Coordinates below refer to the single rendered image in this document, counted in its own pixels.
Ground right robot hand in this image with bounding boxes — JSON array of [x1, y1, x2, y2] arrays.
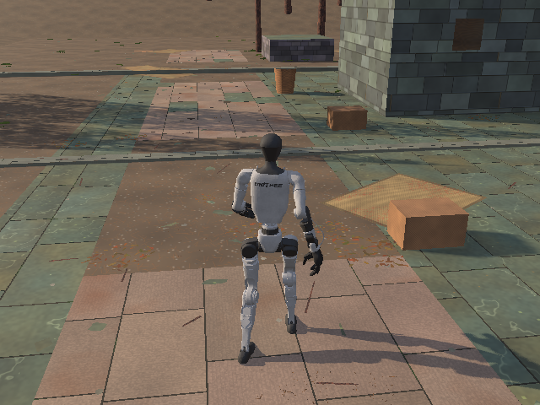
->
[[303, 249, 323, 276]]

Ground robot left forearm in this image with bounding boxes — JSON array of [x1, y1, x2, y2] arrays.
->
[[231, 200, 246, 214]]

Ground robot left upper arm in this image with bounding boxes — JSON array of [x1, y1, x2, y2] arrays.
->
[[232, 169, 254, 211]]

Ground robot thigh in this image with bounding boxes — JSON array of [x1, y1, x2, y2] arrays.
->
[[240, 237, 259, 305], [281, 235, 298, 287]]

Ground robot right forearm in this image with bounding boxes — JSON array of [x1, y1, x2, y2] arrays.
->
[[300, 206, 320, 252]]

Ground robot right thigh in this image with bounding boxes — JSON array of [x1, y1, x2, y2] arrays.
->
[[281, 235, 298, 287]]

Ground left robot hand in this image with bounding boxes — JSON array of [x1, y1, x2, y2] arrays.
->
[[239, 202, 255, 219]]

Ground robot right upper arm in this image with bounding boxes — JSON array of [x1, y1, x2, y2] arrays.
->
[[288, 170, 307, 219]]

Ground robot left thigh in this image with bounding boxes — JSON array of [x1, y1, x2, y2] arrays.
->
[[240, 237, 259, 305]]

